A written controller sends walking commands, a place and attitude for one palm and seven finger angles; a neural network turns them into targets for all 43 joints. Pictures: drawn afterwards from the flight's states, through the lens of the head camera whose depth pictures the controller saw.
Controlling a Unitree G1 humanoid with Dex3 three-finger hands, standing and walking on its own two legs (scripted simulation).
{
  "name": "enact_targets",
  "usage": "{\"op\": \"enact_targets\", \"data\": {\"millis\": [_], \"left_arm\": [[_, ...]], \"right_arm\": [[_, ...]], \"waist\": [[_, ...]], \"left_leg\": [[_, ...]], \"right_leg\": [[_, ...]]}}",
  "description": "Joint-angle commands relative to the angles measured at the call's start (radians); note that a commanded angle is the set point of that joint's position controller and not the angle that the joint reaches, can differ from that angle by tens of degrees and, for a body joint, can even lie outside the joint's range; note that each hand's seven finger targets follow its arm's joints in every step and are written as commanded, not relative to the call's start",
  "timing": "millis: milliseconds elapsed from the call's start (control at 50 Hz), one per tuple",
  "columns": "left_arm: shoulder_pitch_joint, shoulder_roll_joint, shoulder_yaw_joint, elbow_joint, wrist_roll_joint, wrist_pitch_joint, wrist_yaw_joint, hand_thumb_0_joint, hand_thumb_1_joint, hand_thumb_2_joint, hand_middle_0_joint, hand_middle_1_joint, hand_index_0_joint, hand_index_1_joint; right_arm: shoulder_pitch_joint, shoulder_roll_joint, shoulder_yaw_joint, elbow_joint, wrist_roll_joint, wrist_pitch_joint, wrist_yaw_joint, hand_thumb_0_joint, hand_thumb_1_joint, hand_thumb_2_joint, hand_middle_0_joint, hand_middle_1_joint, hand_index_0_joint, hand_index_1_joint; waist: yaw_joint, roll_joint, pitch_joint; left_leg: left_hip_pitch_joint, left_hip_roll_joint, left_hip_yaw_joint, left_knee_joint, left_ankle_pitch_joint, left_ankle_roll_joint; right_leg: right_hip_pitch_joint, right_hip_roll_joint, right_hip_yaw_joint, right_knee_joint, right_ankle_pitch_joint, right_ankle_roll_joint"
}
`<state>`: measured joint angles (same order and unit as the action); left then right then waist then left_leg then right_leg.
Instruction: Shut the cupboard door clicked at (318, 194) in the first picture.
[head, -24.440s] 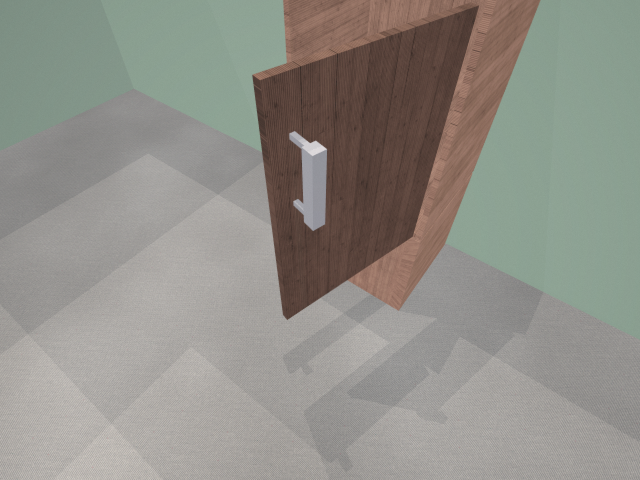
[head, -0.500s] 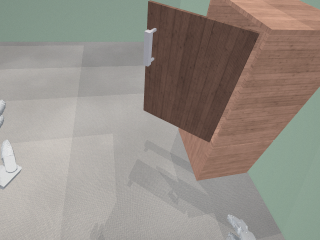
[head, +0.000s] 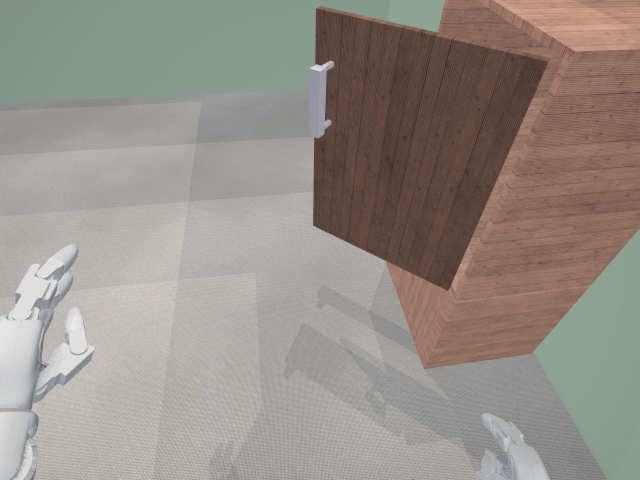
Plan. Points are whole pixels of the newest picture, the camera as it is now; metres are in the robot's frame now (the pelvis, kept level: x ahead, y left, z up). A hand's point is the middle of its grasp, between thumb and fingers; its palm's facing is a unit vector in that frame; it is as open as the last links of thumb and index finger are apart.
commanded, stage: let the arm hang, fingers relaxed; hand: left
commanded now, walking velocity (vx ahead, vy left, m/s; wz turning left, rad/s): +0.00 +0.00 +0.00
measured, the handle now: (323, 99) +0.84 +0.06 +0.09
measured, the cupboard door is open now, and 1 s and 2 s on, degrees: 48 48 48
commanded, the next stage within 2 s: look to check the result in 1.04 s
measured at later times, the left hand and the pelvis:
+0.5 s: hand out of the picture -0.12 +0.17 -0.17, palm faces +0.05 -0.98 -0.18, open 7.3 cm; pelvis -0.01 +0.00 +0.01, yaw +1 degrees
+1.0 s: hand out of the picture -0.07 +0.14 -0.17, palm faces +0.07 -0.99 -0.13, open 7.4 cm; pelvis -0.02 +0.00 +0.01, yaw +0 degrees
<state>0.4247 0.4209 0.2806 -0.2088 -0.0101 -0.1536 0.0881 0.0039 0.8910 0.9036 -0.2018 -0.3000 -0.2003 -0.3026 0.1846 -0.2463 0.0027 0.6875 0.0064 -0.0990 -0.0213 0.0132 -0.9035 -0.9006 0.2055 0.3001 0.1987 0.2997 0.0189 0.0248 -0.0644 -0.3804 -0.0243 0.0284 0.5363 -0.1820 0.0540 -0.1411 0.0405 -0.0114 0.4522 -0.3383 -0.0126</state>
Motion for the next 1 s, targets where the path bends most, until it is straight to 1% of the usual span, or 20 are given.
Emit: {"op": "enact_targets", "data": {"millis": [0, 20, 40, 80, 100, 160, 220, 240, 320, 340, 360, 460, 520, 560, 580, 720, 780, 860, 940, 980], "left_arm": [[-0.051, -0.044, -0.197, 0.468, 0.035, 0.148, -0.078, 0.0, 0.9, 0.9, -0.2, -0.3, -0.2, -0.3], [-0.078, -0.038, -0.201, 0.527, 0.036, 0.149, -0.079, 0.0, 0.9, 0.9, -0.2, -0.3, -0.2, -0.3], [-0.1, -0.029, -0.207, 0.59, 0.037, 0.15, -0.078, 0.0, 0.9, 0.9, -0.2, -0.3, -0.2, -0.3], [-0.126, -0.04, -0.222, 0.712, 0.032, 0.158, -0.073, 0.0, 0.9, 0.9, -0.2, -0.3, -0.2, -0.3], [-0.133, -0.052, -0.232, 0.777, 0.03, 0.164, -0.069, 0.0, 0.9, 0.9, -0.2, -0.3, -0.2, -0.3], [-0.119, -0.063, -0.248, 0.956, 0.025, 0.169, -0.065, 0.0, 0.9, 0.9, -0.2, -0.3, -0.2, -0.3], [-0.047, -0.109, -0.241, 1.101, 0.025, 0.164, -0.064, 0.0, 0.9, 0.9, -0.2, -0.3, -0.2, -0.3], [-0.029, -0.108, -0.241, 1.136, 0.025, 0.163, -0.062, 0.0, 0.9, 0.9, -0.2, -0.3, -0.2, -0.3], [0.016, -0.141, -0.26, 1.253, 0.018, 0.153, -0.062, 0.0, 0.9, 0.9, -0.2, -0.3, -0.2, -0.3], [0.021, -0.147, -0.263, 1.272, 0.019, 0.151, -0.06, 0.0, 0.9, 0.9, -0.2, -0.3, -0.2, -0.3], [0.026, -0.159, -0.267, 1.292, 0.019, 0.152, -0.058, 0.0, 0.9, 0.9, -0.2, -0.3, -0.2, -0.3], [0.083, -0.193, -0.276, 1.36, 0.019, 0.156, -0.05, 0.0, 0.9, 0.9, -0.2, -0.3, -0.2, -0.3], [0.11, -0.211, -0.279, 1.379, 0.02, 0.159, -0.047, 0.0, 0.9, 0.9, -0.2, -0.3, -0.2, -0.3], [0.124, -0.215, -0.277, 1.385, 0.022, 0.157, -0.044, 0.0, 0.9, 0.9, -0.2, -0.3, -0.2, -0.3], [0.129, -0.222, -0.278, 1.387, 0.022, 0.157, -0.043, 0.0, 0.9, 0.9, -0.2, -0.3, -0.2, -0.3], [0.136, -0.241, -0.273, 1.386, 0.026, 0.158, -0.038, 0.0, 0.9, 0.9, -0.2, -0.3, -0.2, -0.3], [0.134, -0.243, -0.27, 1.384, 0.027, 0.155, -0.038, 0.0, 0.9, 0.9, -0.2, -0.3, -0.2, -0.3], [0.124, -0.241, -0.265, 1.374, 0.027, 0.154, -0.038, 0.0, 0.9, 0.9, -0.2, -0.3, -0.2, -0.3], [0.111, -0.23, -0.264, 1.369, 0.027, 0.149, -0.039, 0.0, 0.9, 0.9, -0.2, -0.3, -0.2, -0.3], [0.098, -0.235, -0.266, 1.369, 0.025, 0.148, -0.039, 0.0, 0.9, 0.9, -0.2, -0.3, -0.2, -0.3]], "right_arm": [[0.001, -0.181, -0.055, 0.006, -0.013, 0.022, 0.015, 0.0, -0.9, -0.9, 0.2, 0.3, 0.2, 0.3], [-0.008, -0.186, -0.05, 0.014, -0.019, 0.034, 0.013, 0.0, -0.9, -0.9, 0.2, 0.3, 0.2, 0.3], [-0.02, -0.182, -0.046, 0.018, -0.022, 0.043, 0.013, 0.0, -0.9, -0.9, 0.2, 0.3, 0.2, 0.3], [-0.023, -0.153, -0.033, 0.051, -0.027, 0.068, 0.013, 0.0, -0.9, -0.9, 0.2, 0.3, 0.2, 0.3], [-0.02, -0.133, -0.026, 0.074, -0.03, 0.081, 0.013, 0.0, -0.9, -0.9, 0.2, 0.3, 0.2, 0.3], [-0.006, -0.112, -0.012, 0.144, -0.033, 0.1, 0.01, 0.0, -0.9, -0.9, 0.2, 0.3, 0.2, 0.3], [0.025, -0.076, -0.013, 0.212, -0.034, 0.101, -0.003, 0.0, -0.9, -0.9, 0.2, 0.3, 0.2, 0.3], [0.043, -0.076, -0.013, 0.228, -0.03, 0.101, -0.007, 0.0, -0.9, -0.9, 0.2, 0.3, 0.2, 0.3], [0.105, -0.05, -0.013, 0.308, -0.02, 0.098, -0.017, 0.0, -0.9, -0.9, 0.2, 0.3, 0.2, 0.3], [0.12, -0.051, -0.016, 0.319, -0.016, 0.099, -0.02, 0.0, -0.9, -0.9, 0.2, 0.3, 0.2, 0.3], [0.132, -0.044, -0.016, 0.338, -0.015, 0.101, -0.022, 0.0, -0.9, -0.9, 0.2, 0.3, 0.2, 0.3], [0.175, -0.016, -0.018, 0.391, -0.014, 0.11, -0.026, 0.0, -0.9, -0.9, 0.2, 0.3, 0.2, 0.3], [0.192, -0.008, -0.019, 0.41, -0.017, 0.114, -0.027, 0.0, -0.9, -0.9, 0.2, 0.3, 0.2, 0.3], [0.194, 0.004, -0.02, 0.414, -0.015, 0.113, -0.026, 0.0, -0.9, -0.9, 0.2, 0.3, 0.2, 0.3], [0.198, 0.008, -0.021, 0.42, -0.017, 0.114, -0.026, 0.0, -0.9, -0.9, 0.2, 0.3, 0.2, 0.3], [0.209, 0.028, -0.022, 0.43, -0.019, 0.111, -0.026, 0.0, -0.9, -0.9, 0.2, 0.3, 0.2, 0.3], [0.211, 0.033, -0.023, 0.431, -0.02, 0.11, -0.025, 0.0, -0.9, -0.9, 0.2, 0.3, 0.2, 0.3], [0.213, 0.036, -0.025, 0.426, -0.021, 0.107, -0.024, 0.0, -0.9, -0.9, 0.2, 0.3, 0.2, 0.3], [0.215, 0.036, -0.024, 0.422, -0.018, 0.106, -0.023, 0.0, -0.9, -0.9, 0.2, 0.3, 0.2, 0.3], [0.215, 0.04, -0.023, 0.425, -0.019, 0.105, -0.024, 0.0, -0.9, -0.9, 0.2, 0.3, 0.2, 0.3]], "waist": [[-0.028, -0.153, -0.047], [-0.028, -0.197, -0.027], [-0.029, -0.207, 0.0], [-0.032, -0.18, 0.032], [-0.034, -0.15, 0.057], [-0.03, 0.036, 0.094], [-0.014, 0.153, 0.069], [-0.01, 0.143, 0.056], [-0.019, 0.075, 0.046], [-0.022, 0.03, 0.065], [-0.027, 0.013, 0.096], [-0.029, -0.038, 0.149], [-0.026, -0.046, 0.18], [-0.024, -0.047, 0.162], [-0.024, -0.06, 0.176], [-0.021, -0.023, 0.213], [-0.019, -0.036, 0.212], [-0.021, -0.006, 0.198], [-0.022, -0.031, 0.189], [-0.027, -0.031, 0.208]], "left_leg": [[0.164, 0.14, -0.149, 0.061, 0.386, 0.001], [0.148, 0.136, -0.165, 0.047, 0.353, 0.008], [0.131, 0.13, -0.165, 0.038, 0.344, 0.006], [0.123, 0.106, -0.162, 0.006, 0.245, 0.0], [0.124, 0.096, -0.161, -0.015, 0.183, -0.005], [0.123, 0.101, -0.189, -0.11, 0.076, -0.005], [0.117, 0.103, -0.198, -0.183, -0.025, -0.001], [0.123, 0.106, -0.202, -0.18, -0.007, 0.003], [0.194, 0.109, -0.184, -0.18, 0.043, 0.003], [0.201, 0.115, -0.182, -0.174, 0.064, 0.005], [0.198, 0.116, -0.183, -0.184, 0.049, 0.005], [0.191, 0.114, -0.177, -0.218, -0.043, 0.006], [0.166, 0.116, -0.194, -0.252, -0.132, 0.009], [0.162, 0.113, -0.185, -0.249, -0.116, 0.01], [0.159, 0.111, -0.184, -0.251, -0.125, 0.008], [0.131, 0.112, -0.197, -0.286, -0.17, 0.009], [0.123, 0.107, -0.19, -0.281, -0.154, 0.008], [0.13, 0.102, -0.185, -0.28, -0.145, 0.003], [0.148, 0.096, -0.166, -0.249, -0.083, 0.002], [0.156, 0.094, -0.16, -0.24, -0.069, -0.001]], "right_leg": [[-0.144, -0.131, 0.071, 0.029, 0.274, -0.038], [-0.14, -0.13, 0.076, 0.022, 0.239, -0.043], [-0.133, -0.138, 0.087, 0.013, 0.249, -0.049], [-0.127, -0.156, 0.108, -0.025, 0.181, -0.062], [-0.137, -0.158, 0.118, -0.053, 0.116, -0.064], [-0.116, -0.133, 0.115, -0.086, -0.001, -0.056], [-0.044, -0.116, 0.101, -0.096, 0.022, -0.052], [-0.013, -0.113, 0.097, -0.104, 0.046, -0.051], [-0.021, -0.123, 0.096, -0.14, 0.084, -0.052], [-0.03, -0.12, 0.092, -0.151, 0.089, -0.05], [-0.047, -0.121, 0.089, -0.158, 0.073, -0.049], [-0.079, -0.117, 0.08, -0.166, 0.015, -0.046], [-0.099, -0.109, 0.078, -0.153, -0.021, -0.043], [-0.086, -0.113, 0.08, -0.151, -0.008, -0.044], [-0.099, -0.112, 0.078, -0.148, -0.021, -0.044], [-0.121, -0.105, 0.076, -0.13, -0.023, -0.037], [-0.113, -0.106, 0.076, -0.134, -0.014, -0.037], [-0.112, -0.107, 0.079, -0.135, -0.013, -0.039], [-0.11, -0.115, 0.081, -0.153, 0.005, -0.041], [-0.129, -0.119, 0.09, -0.16, -0.003, -0.042]]}}
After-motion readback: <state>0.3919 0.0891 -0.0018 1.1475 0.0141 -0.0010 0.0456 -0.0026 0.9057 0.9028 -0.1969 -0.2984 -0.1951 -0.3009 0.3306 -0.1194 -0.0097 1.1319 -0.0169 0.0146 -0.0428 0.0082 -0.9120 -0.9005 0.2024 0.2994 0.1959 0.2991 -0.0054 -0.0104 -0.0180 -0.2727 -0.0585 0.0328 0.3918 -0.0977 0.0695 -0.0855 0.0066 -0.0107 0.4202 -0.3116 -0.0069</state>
